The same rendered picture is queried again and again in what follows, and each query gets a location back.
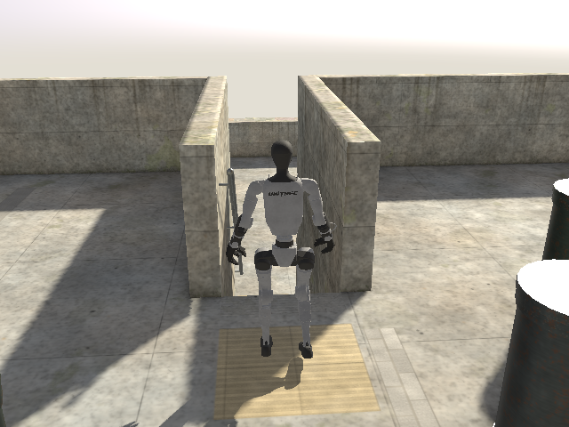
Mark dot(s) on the left robot hand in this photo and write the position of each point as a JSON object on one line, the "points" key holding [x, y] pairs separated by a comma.
{"points": [[234, 251]]}

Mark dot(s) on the robot right forearm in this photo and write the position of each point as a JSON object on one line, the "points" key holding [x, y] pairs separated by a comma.
{"points": [[325, 230]]}

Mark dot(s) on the robot right upper arm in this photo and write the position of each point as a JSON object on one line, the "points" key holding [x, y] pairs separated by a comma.
{"points": [[315, 200]]}

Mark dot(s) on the robot left upper arm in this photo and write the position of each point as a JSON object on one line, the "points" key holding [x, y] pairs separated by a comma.
{"points": [[250, 201]]}

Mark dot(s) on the robot left forearm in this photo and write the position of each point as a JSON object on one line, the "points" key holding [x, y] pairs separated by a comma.
{"points": [[238, 235]]}

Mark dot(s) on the right robot hand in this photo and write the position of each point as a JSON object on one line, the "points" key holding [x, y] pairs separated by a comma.
{"points": [[330, 245]]}

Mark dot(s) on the humanoid robot torso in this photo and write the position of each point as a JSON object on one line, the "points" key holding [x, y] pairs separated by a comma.
{"points": [[283, 203]]}

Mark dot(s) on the robot right thigh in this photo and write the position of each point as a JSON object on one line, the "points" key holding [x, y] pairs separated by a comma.
{"points": [[305, 264]]}

